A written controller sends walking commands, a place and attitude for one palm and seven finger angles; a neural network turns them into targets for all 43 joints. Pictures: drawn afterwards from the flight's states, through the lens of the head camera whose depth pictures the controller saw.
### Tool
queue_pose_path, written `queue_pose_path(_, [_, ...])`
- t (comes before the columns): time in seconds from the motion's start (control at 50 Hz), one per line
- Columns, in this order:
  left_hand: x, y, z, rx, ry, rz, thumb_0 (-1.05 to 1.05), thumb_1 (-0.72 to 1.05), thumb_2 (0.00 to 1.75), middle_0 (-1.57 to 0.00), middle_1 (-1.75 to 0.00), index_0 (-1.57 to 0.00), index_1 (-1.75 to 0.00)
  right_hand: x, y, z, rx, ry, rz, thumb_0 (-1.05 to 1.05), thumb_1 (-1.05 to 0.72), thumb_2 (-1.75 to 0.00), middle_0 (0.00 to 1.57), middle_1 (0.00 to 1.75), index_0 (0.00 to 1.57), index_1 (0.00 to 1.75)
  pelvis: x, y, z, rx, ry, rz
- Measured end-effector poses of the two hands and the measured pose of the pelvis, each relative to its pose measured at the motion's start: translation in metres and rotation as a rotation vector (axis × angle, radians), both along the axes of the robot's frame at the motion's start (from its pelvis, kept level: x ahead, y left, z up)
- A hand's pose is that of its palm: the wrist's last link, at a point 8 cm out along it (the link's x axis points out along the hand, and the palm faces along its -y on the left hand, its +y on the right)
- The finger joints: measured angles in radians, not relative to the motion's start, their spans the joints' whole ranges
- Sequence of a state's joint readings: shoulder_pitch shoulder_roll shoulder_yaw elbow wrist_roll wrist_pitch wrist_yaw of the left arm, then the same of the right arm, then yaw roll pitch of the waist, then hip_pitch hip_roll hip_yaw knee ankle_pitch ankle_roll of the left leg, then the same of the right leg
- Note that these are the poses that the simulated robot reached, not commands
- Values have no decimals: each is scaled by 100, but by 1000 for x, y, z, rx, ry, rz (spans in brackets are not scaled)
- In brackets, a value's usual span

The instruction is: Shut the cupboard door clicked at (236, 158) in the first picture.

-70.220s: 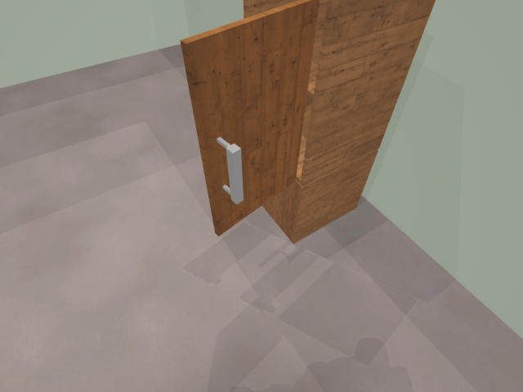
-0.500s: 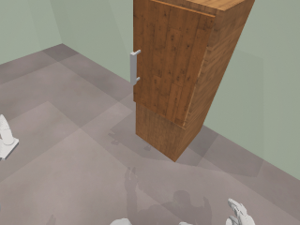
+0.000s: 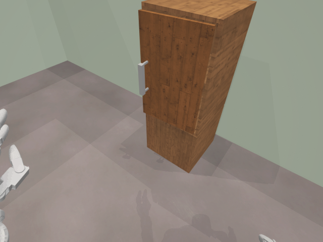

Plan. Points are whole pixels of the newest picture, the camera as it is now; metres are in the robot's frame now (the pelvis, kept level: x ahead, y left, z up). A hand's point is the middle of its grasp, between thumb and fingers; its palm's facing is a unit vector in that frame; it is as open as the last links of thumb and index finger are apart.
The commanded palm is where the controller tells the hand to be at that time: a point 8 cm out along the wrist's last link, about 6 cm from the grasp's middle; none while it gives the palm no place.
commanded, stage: stop stepping back and stand still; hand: left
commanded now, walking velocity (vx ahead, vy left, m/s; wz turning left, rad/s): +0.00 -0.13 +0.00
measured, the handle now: (144, 78) +0.92 +0.15 -0.07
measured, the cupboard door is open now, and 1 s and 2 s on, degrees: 5 5 5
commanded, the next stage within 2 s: let the arm hang, fingers relaxed in 0.62 s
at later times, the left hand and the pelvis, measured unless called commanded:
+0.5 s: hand (38, 151) +0.24 +0.27 +0.16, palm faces +0.41 -0.79 -0.46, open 7.4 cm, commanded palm +0.18 +0.30 +0.18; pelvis +0.03 +0.01 +0.00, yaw -2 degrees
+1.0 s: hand out of the picture +0.09 +0.19 -0.16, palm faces -0.08 -0.98 -0.18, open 7.4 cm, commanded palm none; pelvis +0.00 +0.03 +0.00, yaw -2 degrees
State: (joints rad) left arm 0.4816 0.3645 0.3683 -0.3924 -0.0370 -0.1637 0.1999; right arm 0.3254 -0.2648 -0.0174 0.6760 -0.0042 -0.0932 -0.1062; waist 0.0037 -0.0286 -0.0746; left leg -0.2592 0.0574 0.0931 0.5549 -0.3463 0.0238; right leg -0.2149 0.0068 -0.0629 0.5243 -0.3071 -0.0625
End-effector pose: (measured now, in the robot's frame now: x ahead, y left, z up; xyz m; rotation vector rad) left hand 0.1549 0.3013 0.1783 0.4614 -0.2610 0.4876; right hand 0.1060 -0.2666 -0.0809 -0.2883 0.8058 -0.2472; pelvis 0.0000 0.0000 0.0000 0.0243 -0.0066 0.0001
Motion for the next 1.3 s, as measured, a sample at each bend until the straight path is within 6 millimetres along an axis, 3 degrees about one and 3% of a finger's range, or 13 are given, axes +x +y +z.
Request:
queue_pose_path(0.22, [20,-7,17,147,-6,-75,2,89,89,-21,-30,-21,-30,19,31,-12,119,-37,9,1,-91,-90,20,30,20,30,9,-4,-8,-24,-6,-16])
queue_pose_path(0.36, [31,-3,1,95,61,-72,1,89,89,-21,-30,-21,-30,37,39,-15,125,13,26,1,-91,-90,20,30,21,30,22,5,-6,-30,-3,-27])
queue_pose_path(0.58, [56,2,4,86,69,-102,2,89,89,-21,-30,-21,-30,76,44,8,101,-67,32,1,-91,-90,20,30,20,30,34,10,1,-29,17,-43])
queue_pose_path(0.72, [54,3,1,86,104,-126,2,89,89,-21,-30,-21,-30,78,42,14,94,-89,11,1,-91,-90,20,30,20,30,33,14,1,-31,21,-49])
queue_pose_path(0.76, [59,7,-24,71,197,-142,1,89,89,-21,-30,-21,-30,76,41,7,111,-80,53,1,-91,-90,20,30,20,30,29,18,0,-33,24,-35])
queue_pose_path(0.82, [63,13,-107,-66,530,-125,1,89,90,-20,-30,-20,-30,68,35,-13,113,-6,95,0,-91,-90,20,30,20,30,21,25,-4,-29,25,-28])
queue_pose_path(0.86, [50,7,-170,-175,778,-108,1,90,90,-20,-30,-20,-30,56,32,-22,111,47,85,0,-91,-90,20,30,20,30,16,28,-6,-23,18,-27])
queue_pose_path(0.92, [6,-16,-249,-320,1101,-102,1,90,90,-20,-30,-19,-30,27,30,-30,102,135,50,0,-91,-90,20,30,20,30,9,28,-6,-16,3,-30])
queue_pose_path(1.0, [-71,-57,-311,-500,1406,-101,1,91,89,-20,-30,-20,-30,-28,33,-37,93,307,-1,0,-91,-90,20,30,20,30,3,26,-3,-17,-13,-35])
queue_pose_path(1.08, [-125,-49,-325,-576,1512,13,-1,100,89,-21,-30,-20,-30,-84,41,-42,103,497,-42,0,-91,-90,20,30,20,30,-1,22,1,-29,-15,-26])
queue_pose_path(1.16, [-170,-42,-324,-594,1629,78,-1,98,89,-21,-30,-20,-30,-125,53,-47,137,614,-92,0,-91,-90,20,30,20,30,-3,24,4,-36,-17,-27])
queue_pose_path(1.24, [-201,-38,-318,-595,1709,127,0,95,89,-20,-30,-20,-30,-150,67,-52,179,664,-126,0,-91,-90,20,30,20,30,-4,27,5,-36,-20,-36])
queue_pose_path(1.3, [-211,-37,-314,-592,1735,146,0,93,89,-20,-30,-20,-30,-159,77,-56,208,673,-139,0,-91,-90,20,30,20,30,-4,30,6,-34,-23,-41])
